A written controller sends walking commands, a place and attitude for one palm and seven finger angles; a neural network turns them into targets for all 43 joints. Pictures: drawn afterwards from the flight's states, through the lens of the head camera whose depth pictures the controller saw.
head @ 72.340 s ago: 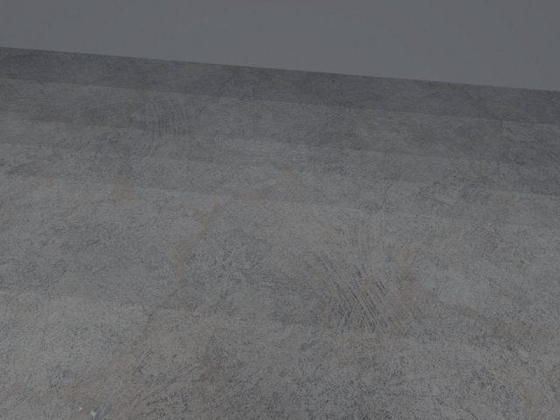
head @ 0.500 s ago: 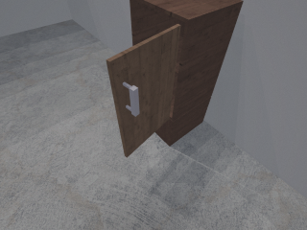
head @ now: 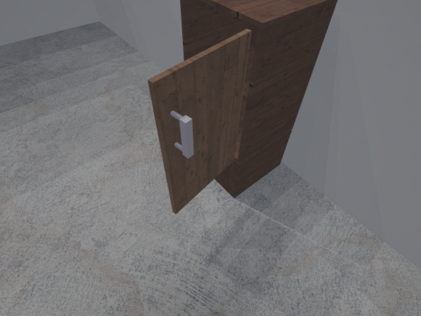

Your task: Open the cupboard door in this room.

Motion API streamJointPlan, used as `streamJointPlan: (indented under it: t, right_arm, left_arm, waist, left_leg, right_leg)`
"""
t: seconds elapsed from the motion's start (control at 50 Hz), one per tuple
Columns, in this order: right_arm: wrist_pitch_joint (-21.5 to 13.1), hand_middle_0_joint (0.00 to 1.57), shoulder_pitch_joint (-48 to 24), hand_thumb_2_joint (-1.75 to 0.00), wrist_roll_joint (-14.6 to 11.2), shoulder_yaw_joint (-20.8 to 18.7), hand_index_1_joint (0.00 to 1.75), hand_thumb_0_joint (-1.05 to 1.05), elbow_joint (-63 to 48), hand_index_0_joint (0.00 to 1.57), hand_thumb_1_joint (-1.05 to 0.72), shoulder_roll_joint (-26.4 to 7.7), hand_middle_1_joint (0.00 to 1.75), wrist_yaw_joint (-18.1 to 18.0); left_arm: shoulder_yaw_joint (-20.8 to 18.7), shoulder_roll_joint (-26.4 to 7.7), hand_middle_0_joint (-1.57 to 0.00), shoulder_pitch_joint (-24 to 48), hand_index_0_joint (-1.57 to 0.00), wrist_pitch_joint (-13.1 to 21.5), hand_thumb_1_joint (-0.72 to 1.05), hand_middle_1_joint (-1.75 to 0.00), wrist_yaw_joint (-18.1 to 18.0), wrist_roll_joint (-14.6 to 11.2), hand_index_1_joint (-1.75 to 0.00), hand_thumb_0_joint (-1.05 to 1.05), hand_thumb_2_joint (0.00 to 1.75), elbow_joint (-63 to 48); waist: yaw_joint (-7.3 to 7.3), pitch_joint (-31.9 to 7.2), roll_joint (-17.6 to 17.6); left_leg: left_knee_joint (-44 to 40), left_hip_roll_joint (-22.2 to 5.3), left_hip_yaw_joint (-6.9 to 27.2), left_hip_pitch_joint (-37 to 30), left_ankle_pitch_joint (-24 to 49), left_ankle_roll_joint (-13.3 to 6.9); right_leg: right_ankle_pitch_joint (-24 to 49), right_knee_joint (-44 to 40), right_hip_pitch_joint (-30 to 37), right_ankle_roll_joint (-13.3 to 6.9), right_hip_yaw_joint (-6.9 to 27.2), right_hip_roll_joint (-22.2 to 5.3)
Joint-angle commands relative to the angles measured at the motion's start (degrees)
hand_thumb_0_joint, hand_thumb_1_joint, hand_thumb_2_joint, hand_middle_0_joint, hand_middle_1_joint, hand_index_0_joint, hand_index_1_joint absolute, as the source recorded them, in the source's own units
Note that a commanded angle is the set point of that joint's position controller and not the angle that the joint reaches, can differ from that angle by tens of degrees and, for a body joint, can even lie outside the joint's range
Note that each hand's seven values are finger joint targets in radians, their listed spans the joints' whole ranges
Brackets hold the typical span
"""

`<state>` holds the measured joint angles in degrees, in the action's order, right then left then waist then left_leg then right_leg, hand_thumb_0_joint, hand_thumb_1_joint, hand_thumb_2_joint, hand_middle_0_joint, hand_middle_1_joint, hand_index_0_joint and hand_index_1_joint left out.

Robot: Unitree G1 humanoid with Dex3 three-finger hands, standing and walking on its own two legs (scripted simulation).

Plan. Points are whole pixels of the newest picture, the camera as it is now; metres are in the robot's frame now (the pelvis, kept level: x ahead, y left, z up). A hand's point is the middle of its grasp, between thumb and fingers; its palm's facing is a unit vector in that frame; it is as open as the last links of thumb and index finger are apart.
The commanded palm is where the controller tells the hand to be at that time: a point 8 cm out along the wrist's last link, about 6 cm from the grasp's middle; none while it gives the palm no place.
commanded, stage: stand and wait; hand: left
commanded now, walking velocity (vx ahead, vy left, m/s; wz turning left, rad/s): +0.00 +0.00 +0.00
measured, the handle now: (181, 134) +0.56 +0.11 -0.01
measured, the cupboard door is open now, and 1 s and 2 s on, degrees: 99 99 99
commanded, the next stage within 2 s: none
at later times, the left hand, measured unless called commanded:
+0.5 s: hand out of the picture -0.04 +0.16 -0.18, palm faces +0.05 -0.98 -0.18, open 7.3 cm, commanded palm none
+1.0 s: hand out of the picture -0.04 +0.16 -0.18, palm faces +0.05 -0.98 -0.18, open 7.3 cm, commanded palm none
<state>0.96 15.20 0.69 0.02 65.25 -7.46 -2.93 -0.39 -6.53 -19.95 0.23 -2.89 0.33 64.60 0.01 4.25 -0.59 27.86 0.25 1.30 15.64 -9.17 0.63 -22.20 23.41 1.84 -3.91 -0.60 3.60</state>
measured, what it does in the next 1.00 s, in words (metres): stands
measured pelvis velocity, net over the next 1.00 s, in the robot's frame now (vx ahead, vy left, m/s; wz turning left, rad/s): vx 0.00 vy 0.00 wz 0.00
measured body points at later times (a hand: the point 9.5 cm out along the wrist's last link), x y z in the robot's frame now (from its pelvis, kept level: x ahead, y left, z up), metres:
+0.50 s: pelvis +0.00 +0.00 +0.00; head +0.01 +0.00 +0.45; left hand -0.04 +0.22 -0.16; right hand -0.01 -0.21 -0.16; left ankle +0.07 +0.13 -0.73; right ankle -0.10 -0.07 -0.73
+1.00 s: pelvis +0.00 +0.00 +0.00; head +0.01 +0.00 +0.45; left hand -0.04 +0.21 -0.16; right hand +0.00 -0.22 -0.16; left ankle +0.07 +0.13 -0.73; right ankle -0.10 -0.07 -0.73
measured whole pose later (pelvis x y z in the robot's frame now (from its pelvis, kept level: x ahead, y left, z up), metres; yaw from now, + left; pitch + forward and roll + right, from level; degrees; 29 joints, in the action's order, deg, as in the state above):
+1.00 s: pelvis +0.00 +0.00 +0.00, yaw +0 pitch -3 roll +1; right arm 0.9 14.7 0.6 0.0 65.7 -7.7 -2.8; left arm -0.3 -7.0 -20.2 0.5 -3.0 0.4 64.9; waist -0.1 4.2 -0.6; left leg 27.3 0.0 1.1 15.5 -9.1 0.8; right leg -21.9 22.7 2.1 -3.9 -0.4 3.7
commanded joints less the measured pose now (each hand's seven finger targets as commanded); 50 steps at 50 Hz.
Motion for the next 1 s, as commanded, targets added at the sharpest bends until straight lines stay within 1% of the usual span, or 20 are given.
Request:
streamJointPlan:
  t: [0.0,0.02,0.04,0.08,0.14,0.16,0.22,0.26,0.4,0.44,0.52,0.62,0.64,0.7,0.74,0.82,0.84,0.9,0.94,0.98]
  right_arm:
    - [-0.7,0.20,3.7,-0.90,0.2,-1.0,0.30,0.00,-1.4,0.20,-0.90,-5.4,0.30,-0.3]
    - [-0.7,0.20,3.6,-0.90,0.2,-1.0,0.30,0.00,-1.5,0.20,-0.90,-5.5,0.30,-0.3]
    - [-0.6,0.20,3.7,-0.90,0.2,-1.0,0.30,0.00,-1.5,0.20,-0.90,-5.6,0.30,-0.3]
    - [-0.6,0.20,3.8,-0.90,0.2,-1.0,0.30,0.00,-1.4,0.20,-0.90,-5.4,0.30,-0.3]
    - [-0.6,0.20,3.5,-0.90,0.2,-1.0,0.30,0.00,-1.4,0.20,-0.90,-5.7,0.30,-0.3]
    - [-0.6,0.20,3.8,-0.90,0.2,-1.0,0.30,0.00,-1.4,0.20,-0.90,-5.5,0.30,-0.2]
    - [-0.6,0.20,3.5,-0.90,0.2,-1.0,0.30,0.00,-1.3,0.20,-0.90,-5.5,0.30,-0.2]
    - [-0.6,0.20,3.5,-0.90,0.2,-1.1,0.30,0.00,-1.3,0.20,-0.90,-5.6,0.30,-0.2]
    - [-0.6,0.20,3.5,-0.90,0.2,-1.1,0.30,0.00,-1.2,0.20,-0.90,-5.8,0.30,-0.2]
    - [-0.6,0.20,3.4,-0.90,0.1,-1.1,0.30,0.00,-1.4,0.20,-0.90,-6.0,0.30,-0.2]
    - [-0.6,0.20,3.4,-0.90,0.2,-1.1,0.30,0.00,-1.2,0.20,-0.90,-6.0,0.30,-0.2]
    - [-0.7,0.20,3.3,-0.90,0.2,-1.0,0.30,0.00,-1.2,0.20,-0.90,-6.1,0.30,-0.2]
    - [-0.7,0.20,3.2,-0.90,0.1,-1.0,0.30,0.00,-1.2,0.20,-0.90,-6.1,0.30,-0.2]
    - [-0.6,0.20,3.3,-0.90,0.2,-1.0,0.30,0.00,-1.2,0.20,-0.90,-6.1,0.30,-0.2]
    - [-0.7,0.20,3.0,-0.90,0.2,-1.0,0.30,0.00,-1.3,0.20,-0.90,-6.2,0.30,-0.2]
    - [-0.6,0.20,3.0,-0.90,0.2,-1.0,0.30,0.00,-1.0,0.20,-0.90,-6.0,0.30,-0.2]
    - [-0.5,0.20,3.1,-0.90,0.1,-1.0,0.30,0.00,-1.1,0.20,-0.90,-5.9,0.30,-0.2]
    - [-0.6,0.20,3.2,-0.90,0.1,-1.0,0.30,0.00,-0.9,0.20,-0.90,-5.8,0.30,-0.2]
    - [-0.6,0.20,3.3,-0.90,0.0,-1.0,0.30,0.00,-1.1,0.20,-0.90,-5.8,0.30,-0.2]
    - [-0.6,0.20,3.4,-0.90,0.2,-0.9,0.30,0.00,-1.0,0.20,-0.90,-5.6,0.30,-0.3]
  left_arm:
    - [-1.1,-5.7,-0.20,-6.6,-0.20,0.2,0.90,-0.30,-0.3,-0.3,-0.30,0.00,0.90,-0.5]
    - [-1.1,-5.6,-0.20,-6.5,-0.20,0.2,0.90,-0.30,-0.3,-0.3,-0.30,0.00,0.90,-0.5]
    - [-1.1,-5.6,-0.20,-6.6,-0.20,0.3,0.90,-0.30,-0.3,-0.2,-0.30,0.00,0.90,-0.5]
    - [-1.1,-5.6,-0.20,-6.3,-0.20,0.2,0.90,-0.30,-0.3,-0.3,-0.30,0.00,0.90,-0.6]
    - [-1.1,-5.8,-0.20,-6.5,-0.20,0.2,0.90,-0.30,-0.2,-0.2,-0.30,0.00,0.90,-0.5]
    - [-1.1,-5.7,-0.20,-6.4,-0.20,0.2,0.90,-0.30,-0.2,-0.2,-0.30,0.00,0.90,-0.5]
    - [-1.1,-5.9,-0.20,-6.4,-0.20,0.2,0.90,-0.30,-0.1,-0.3,-0.30,0.00,0.90,-0.5]
    - [-1.1,-5.9,-0.20,-6.5,-0.20,0.3,0.90,-0.30,-0.2,-0.2,-0.30,0.00,0.90,-0.5]
    - [-1.1,-6.0,-0.20,-6.5,-0.20,0.3,0.90,-0.30,-0.2,-0.3,-0.30,0.00,0.90,-0.5]
    - [-1.0,-6.0,-0.20,-6.6,-0.20,0.3,0.90,-0.30,-0.1,-0.2,-0.30,0.00,0.90,-0.4]
    - [-1.0,-6.1,-0.20,-6.6,-0.20,0.3,0.90,-0.30,-0.1,-0.2,-0.30,0.00,0.90,-0.3]
    - [-0.9,-6.1,-0.20,-6.6,-0.20,0.3,0.90,-0.30,-0.1,-0.2,-0.30,0.00,0.90,-0.1]
    - [-0.9,-6.1,-0.20,-6.9,-0.20,0.4,0.90,-0.30,-0.2,-0.2,-0.30,0.00,0.90,0.0]
    - [-0.9,-6.1,-0.20,-6.5,-0.20,0.3,0.90,-0.30,-0.1,-0.2,-0.30,0.00,0.90,0.0]
    - [-1.0,-6.0,-0.20,-6.9,-0.20,0.3,0.90,-0.30,-0.1,-0.2,-0.30,0.00,0.90,0.1]
    - [-0.9,-6.1,-0.20,-6.8,-0.20,0.3,0.90,-0.30,-0.1,-0.2,-0.30,0.00,0.90,0.1]
    - [-1.0,-6.0,-0.20,-6.8,-0.20,0.4,0.90,-0.30,-0.2,-0.2,-0.30,0.00,0.90,0.1]
    - [-1.0,-6.3,-0.20,-6.7,-0.20,0.4,0.90,-0.30,-0.3,-0.2,-0.30,0.00,0.90,0.0]
    - [-1.0,-6.2,-0.20,-7.0,-0.20,0.4,0.90,-0.30,-0.4,-0.2,-0.30,0.00,0.90,-0.1]
    - [-1.0,-6.1,-0.20,-7.0,-0.20,0.3,0.90,-0.30,-0.4,-0.3,-0.30,0.00,0.90,-0.1]
  waist:
    - [0.13,1.8,-0.3]
    - [0.27,2.0,0.2]
    - [0.14,2.0,-0.7]
    - [0.31,2.8,1.0]
    - [0.07,3.2,0.2]
    - [0.31,3.2,0.6]
    - [0.20,3.2,0.9]
    - [0.21,2.7,0.3]
    - [0.19,2.8,0.7]
    - [0.11,2.7,-0.3]
    - [0.34,2.8,1.0]
    - [0.32,2.6,0.9]
    - [0.07,2.8,-0.4]
    - [0.30,3.1,0.9]
    - [0.04,2.5,0.3]
    - [0.25,2.7,-0.2]
    - [0.07,2.8,-1.0]
    - [0.21,2.3,-0.4]
    - [0.09,2.2,-1.3]
    - [0.13,2.3,0.3]
  left_leg:
    - [-1.8,-4.7,3.8,-6.6,10.9,-3.7]
    - [-2.0,-4.7,3.8,-6.8,10.2,-3.6]
    - [-1.8,-4.7,3.8,-6.5,10.3,-3.7]
    - [-2.3,-4.7,3.9,-6.2,9.7,-3.5]
    - [-2.3,-4.7,4.0,-6.0,9.0,-3.5]
    - [-2.6,-4.7,4.2,-6.0,8.9,-3.5]
    - [-2.9,-4.7,4.3,-6.3,8.6,-3.5]
    - [-2.4,-4.7,4.1,-6.3,9.1,-3.5]
    - [-2.9,-4.7,4.5,-6.7,8.9,-3.7]
    - [-2.8,-4.7,4.3,-6.6,8.6,-3.6]
    - [-3.3,-4.8,4.5,-7.0,8.3,-3.5]
    - [-3.4,-4.9,4.4,-7.2,9.0,-3.6]
    - [-3.2,-4.9,4.4,-7.0,9.2,-3.7]
    - [-3.7,-4.8,4.6,-6.9,8.1,-3.5]
    - [-3.4,-4.8,4.4,-7.2,8.6,-3.6]
    - [-2.9,-4.7,3.9,-7.2,8.6,-3.3]
    - [-2.5,-4.7,3.7,-6.8,8.7,-3.5]
    - [-2.1,-4.6,3.2,-6.9,9.8,-3.4]
    - [-1.5,-4.5,3.1,-6.7,10.1,-3.5]
    - [-1.6,-4.6,3.1,-6.7,10.6,-3.4]
  right_leg:
    - [19.8,-5.7,-10.3,1.9,4.0,-8.3]
    - [18.9,-5.7,-10.7,1.7,4.1,-8.3]
    - [19.1,-6.0,-10.4,2.0,3.9,-8.2]
    - [17.6,-5.9,-10.9,1.6,4.1,-8.2]
    - [16.5,-6.3,-11.1,1.7,3.9,-8.1]
    - [16.0,-6.1,-11.3,1.5,3.9,-8.1]
    - [15.3,-6.2,-11.5,1.4,3.9,-8.1]
    - [16.7,-6.2,-11.1,1.7,4.0,-8.2]
    - [15.7,-6.2,-11.4,1.4,4.0,-8.1]
    - [15.4,-6.4,-11.3,1.6,3.9,-8.0]
    - [14.6,-6.3,-11.7,1.2,4.2,-8.1]
    - [15.1,-6.3,-11.5,1.2,4.2,-8.1]
    - [15.6,-6.5,-11.6,1.4,4.2,-8.0]
    - [14.1,-6.4,-11.8,1.1,4.3,-8.0]
    - [14.7,-6.6,-11.5,1.3,4.2,-8.0]
    - [16.8,-6.5,-11.7,1.7,4.3,-8.4]
    - [17.4,-6.7,-11.4,2.1,4.1,-8.3]
    - [20.4,-6.1,-10.8,2.4,4.2,-8.5]
    - [21.7,-6.2,-10.5,2.7,4.2,-8.5]
    - [22.0,-5.8,-10.5,2.5,4.3,-8.5]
